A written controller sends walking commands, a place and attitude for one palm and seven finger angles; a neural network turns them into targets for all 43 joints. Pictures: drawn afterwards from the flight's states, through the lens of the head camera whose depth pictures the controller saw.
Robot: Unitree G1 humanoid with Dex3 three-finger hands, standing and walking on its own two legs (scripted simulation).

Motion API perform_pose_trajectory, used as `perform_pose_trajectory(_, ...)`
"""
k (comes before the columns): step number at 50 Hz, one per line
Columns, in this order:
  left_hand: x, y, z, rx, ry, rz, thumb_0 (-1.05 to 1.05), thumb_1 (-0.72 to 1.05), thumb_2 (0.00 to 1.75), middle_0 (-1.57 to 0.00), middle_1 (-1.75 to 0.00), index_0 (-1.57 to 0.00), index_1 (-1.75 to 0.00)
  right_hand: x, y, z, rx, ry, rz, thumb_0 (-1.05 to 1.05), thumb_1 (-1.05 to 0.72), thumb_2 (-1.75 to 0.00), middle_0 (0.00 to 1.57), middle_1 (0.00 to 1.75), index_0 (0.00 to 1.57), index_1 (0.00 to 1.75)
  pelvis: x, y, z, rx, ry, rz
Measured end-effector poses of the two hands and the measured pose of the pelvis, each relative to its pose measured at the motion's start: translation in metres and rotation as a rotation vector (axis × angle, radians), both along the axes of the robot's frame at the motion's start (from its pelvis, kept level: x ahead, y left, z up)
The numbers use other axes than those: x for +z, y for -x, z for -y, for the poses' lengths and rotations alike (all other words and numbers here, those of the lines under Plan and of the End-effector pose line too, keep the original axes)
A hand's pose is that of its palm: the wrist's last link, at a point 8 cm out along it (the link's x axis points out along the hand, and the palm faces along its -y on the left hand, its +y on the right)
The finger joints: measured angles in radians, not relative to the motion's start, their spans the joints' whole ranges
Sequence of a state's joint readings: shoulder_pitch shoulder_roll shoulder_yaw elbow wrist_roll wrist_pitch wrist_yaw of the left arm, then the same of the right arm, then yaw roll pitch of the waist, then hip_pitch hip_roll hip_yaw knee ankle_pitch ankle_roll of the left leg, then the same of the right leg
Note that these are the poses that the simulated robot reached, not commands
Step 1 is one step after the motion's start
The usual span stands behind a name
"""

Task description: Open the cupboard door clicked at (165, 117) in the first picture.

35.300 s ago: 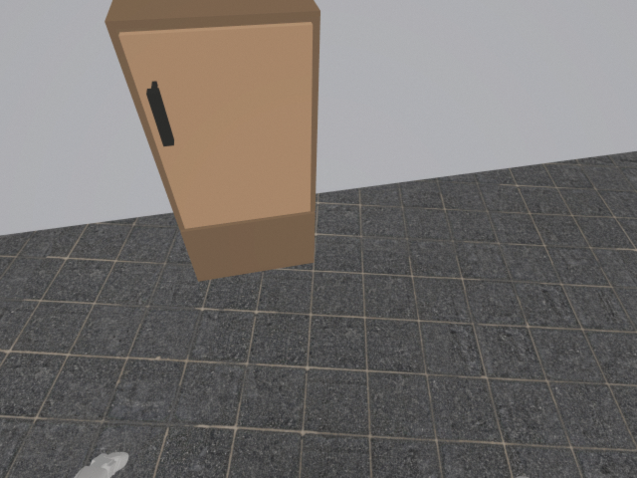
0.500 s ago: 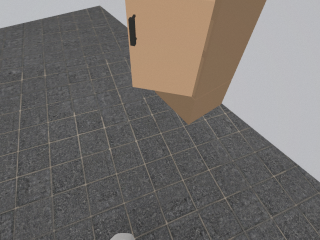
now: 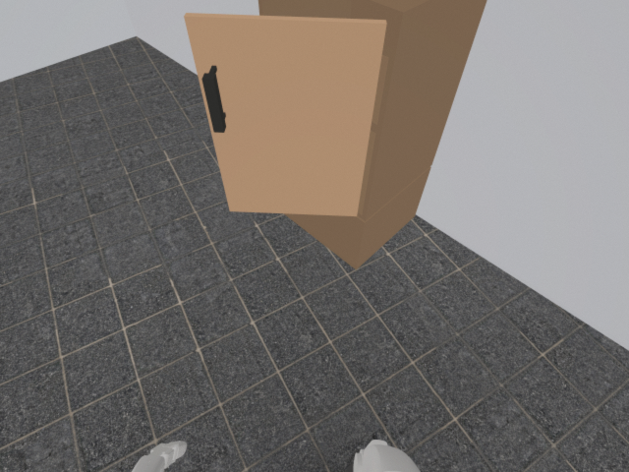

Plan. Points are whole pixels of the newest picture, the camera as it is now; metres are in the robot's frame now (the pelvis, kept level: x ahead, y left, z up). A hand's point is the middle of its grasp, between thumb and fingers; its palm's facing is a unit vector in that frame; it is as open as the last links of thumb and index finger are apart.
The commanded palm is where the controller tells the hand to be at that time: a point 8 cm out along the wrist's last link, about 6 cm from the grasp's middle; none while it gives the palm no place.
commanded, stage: take the last steps up to it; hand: left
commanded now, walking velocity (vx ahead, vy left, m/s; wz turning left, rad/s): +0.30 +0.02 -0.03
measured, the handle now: (216, 99) +0.88 +0.24 -0.03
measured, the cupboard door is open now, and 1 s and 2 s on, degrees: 42 42 42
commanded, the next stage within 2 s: come to a stop and stand still in 0.74 s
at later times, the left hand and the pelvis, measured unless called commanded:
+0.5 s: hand out of the picture +0.13 +0.16 -0.17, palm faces +0.11 -0.98 -0.17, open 7.3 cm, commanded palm none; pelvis +0.18 -0.01 +0.01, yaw +1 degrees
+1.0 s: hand (196, 311) +0.40 +0.23 -0.17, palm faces +0.00 -0.98 -0.21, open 7.3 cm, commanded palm none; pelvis +0.31 +0.04 +0.00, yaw -1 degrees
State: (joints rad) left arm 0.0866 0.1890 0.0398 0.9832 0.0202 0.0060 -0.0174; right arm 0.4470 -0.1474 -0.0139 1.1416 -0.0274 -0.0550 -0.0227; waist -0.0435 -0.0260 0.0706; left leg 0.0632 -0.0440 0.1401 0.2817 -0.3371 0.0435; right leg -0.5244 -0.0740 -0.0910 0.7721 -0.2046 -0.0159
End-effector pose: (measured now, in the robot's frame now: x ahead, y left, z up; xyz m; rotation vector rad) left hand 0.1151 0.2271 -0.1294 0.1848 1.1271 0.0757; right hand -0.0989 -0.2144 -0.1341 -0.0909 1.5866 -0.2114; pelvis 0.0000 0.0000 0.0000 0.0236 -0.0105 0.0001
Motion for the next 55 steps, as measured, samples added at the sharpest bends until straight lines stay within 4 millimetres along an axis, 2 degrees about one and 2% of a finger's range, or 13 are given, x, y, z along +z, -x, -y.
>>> perform_pose_trajectory(5, -0.006, -0.072, 0.026, -0.047, -0.007, 0.079, 0.0, 0.91, 0.9, -0.2, -0.3, -0.2, -0.3, -0.012, -0.002, -0.002, -0.061, -0.057, -0.124, 0.01, -0.91, -0.9, 0.2, 0.3, 0.2, 0.3, -0.016, -0.045, 0.019, -0.008, 0.003, 0.003)
perform_pose_trajectory(8, -0.006, -0.079, 0.035, -0.018, -0.003, 0.076, 0.0, 0.91, 0.9, -0.2, -0.3, -0.2, -0.3, -0.014, -0.035, 0.006, -0.063, -0.066, -0.116, 0.01, -0.91, -0.9, 0.2, 0.3, 0.2, 0.3, -0.013, -0.063, 0.027, 0.005, 0.01, 0.019)
perform_pose_trajectory(11, -0.005, -0.064, 0.04, 0.021, 0.002, -0.004, 0.0, 0.91, 0.9, -0.2, -0.3, -0.2, -0.3, -0.012, -0.092, 0.019, -0.035, -0.054, -0.031, 0.01, -0.91, -0.9, 0.2, 0.3, 0.2, 0.3, -0.003, -0.081, 0.031, 0.004, 0.014, 0.014)
perform_pose_trajectory(15, 0.001, -0.049, 0.023, 0.099, -0.04, -0.077, -0.03, 0.96, 0.9, -0.21, -0.3, -0.21, -0.3, -0.007, -0.179, 0.032, 0.023, -0.034, 0.123, 0.01, -0.91, -0.9, 0.2, 0.3, 0.2, 0.3, 0.006, -0.107, 0.034, 0.006, 0.017, -0.006)
perform_pose_trajectory(21, -0.001, -0.018, 0.017, 0.16, -0.014, -0.234, -0.02, 0.94, 0.9, -0.2, -0.3, -0.2, -0.3, 0.004, -0.296, 0.042, 0.11, 0.017, 0.287, 0.02, -0.94, -0.9, 0.2, 0.3, 0.2, 0.3, 0.01, -0.151, 0.021, 0.008, 0.026, -0.01)
perform_pose_trajectory(27, -0.012, 0.0, 0.014, 0.224, 0.054, -0.387, 0.0, 0.92, 0.9, -0.2, -0.3, -0.2, -0.3, 0.014, -0.405, 0.016, 0.211, 0.035, 0.411, 0.01, -0.93, -0.9, 0.19, 0.3, 0.2, 0.3, 0.004, -0.199, -0.005, 0.014, 0.033, -0.004)
perform_pose_trajectory(31, -0.029, -0.01, 0.0, 0.232, 0.09, -0.467, 0.0, 0.91, 0.9, -0.2, -0.3, -0.2, -0.3, 0.011, -0.46, -0.012, 0.249, 0.055, 0.502, 0.01, -0.92, -0.9, 0.19, 0.3, 0.2, 0.3, -0.01, -0.23, -0.028, 0.011, 0.037, 0.004)
perform_pose_trajectory(34, -0.032, -0.043, -0.015, 0.204, 0.082, -0.448, 0.0, 0.91, 0.9, -0.2, -0.3, -0.2, -0.3, 0.012, -0.468, -0.029, 0.234, 0.051, 0.504, 0.0, -0.92, -0.9, 0.2, 0.3, 0.2, 0.3, -0.009, -0.245, -0.038, -0.007, 0.026, 0.012)
perform_pose_trajectory(37, -0.028, -0.092, -0.031, 0.171, 0.064, -0.367, 0.0, 0.91, 0.9, -0.2, -0.3, -0.2, -0.3, 0.01, -0.458, -0.043, 0.202, 0.032, 0.452, 0.0, -0.91, -0.9, 0.2, 0.3, 0.2, 0.3, -0.002, -0.258, -0.045, -0.014, 0.023, 0.009)
perform_pose_trajectory(43, -0.013, -0.195, -0.051, 0.101, 0.016, -0.185, 0.0, 0.91, 0.9, -0.2, -0.3, -0.2, -0.3, 0.01, -0.434, -0.032, 0.113, 0.067, 0.364, -0.03, -0.96, -0.9, 0.2, 0.3, 0.21, 0.3, 0.006, -0.284, -0.052, -0.025, 0.017, -0.004)
perform_pose_trajectory(47, -0.006, -0.251, -0.053, 0.066, -0.014, -0.096, 0.0, 0.92, 0.9, -0.2, -0.3, -0.2, -0.3, 0.004, -0.409, -0.03, 0.082, 0.053, 0.253, -0.02, -0.95, -0.9, 0.2, 0.3, 0.2, 0.3, 0.006, -0.301, -0.046, -0.016, 0.013, -0.004)
perform_pose_trajectory(51, -0.008, -0.288, -0.044, 0.037, -0.035, -0.043, 0.0, 0.92, 0.9, -0.2, -0.3, -0.2, -0.3, -0.008, -0.391, -0.027, 0.034, 0.024, 0.158, 0.0, -0.93, -0.9, 0.2, 0.3, 0.2, 0.3, -0.001, -0.316, -0.034, -0.023, -0.007, -0.001)
perform_pose_trajectory(55, -0.006, -0.301, -0.028, -0.004, -0.038, -0.069, 0.0, 0.91, 0.9, -0.2, -0.3, -0.2, -0.3, -0.013, -0.387, -0.026, -0.014, -0.005, 0.122, 0.0, -0.92, -0.9, 0.2, 0.3, 0.2, 0.3, -0.001, -0.324, -0.026, -0.026, 0.003, -0.005)
